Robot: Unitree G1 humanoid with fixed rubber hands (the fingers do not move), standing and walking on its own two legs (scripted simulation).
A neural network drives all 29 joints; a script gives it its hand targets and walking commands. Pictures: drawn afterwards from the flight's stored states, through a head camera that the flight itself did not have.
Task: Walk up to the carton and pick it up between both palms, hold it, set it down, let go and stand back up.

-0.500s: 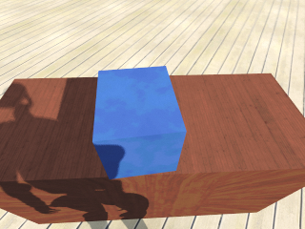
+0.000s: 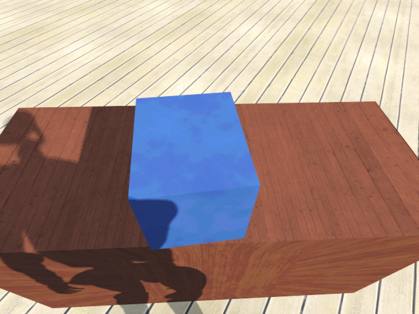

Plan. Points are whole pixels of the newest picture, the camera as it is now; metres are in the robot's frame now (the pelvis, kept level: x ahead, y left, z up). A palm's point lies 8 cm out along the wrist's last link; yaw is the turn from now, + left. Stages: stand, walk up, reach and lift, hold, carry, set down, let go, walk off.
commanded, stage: stand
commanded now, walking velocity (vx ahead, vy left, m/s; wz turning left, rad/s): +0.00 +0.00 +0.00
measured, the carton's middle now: (191, 169) +0.42 +0.05 +0.00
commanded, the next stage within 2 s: none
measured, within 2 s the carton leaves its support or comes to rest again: neither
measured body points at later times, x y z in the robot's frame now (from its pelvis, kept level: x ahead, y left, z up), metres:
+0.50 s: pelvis +0.01 +0.00 +0.00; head +0.02 +0.01 +0.45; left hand -0.02 +0.20 -0.17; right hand -0.01 -0.20 -0.16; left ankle +0.00 +0.10 -0.74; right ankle -0.04 -0.14 -0.74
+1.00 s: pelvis +0.01 +0.00 +0.00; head +0.02 +0.00 +0.45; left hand -0.02 +0.19 -0.17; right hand -0.01 -0.21 -0.16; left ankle +0.00 +0.10 -0.74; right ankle -0.04 -0.14 -0.74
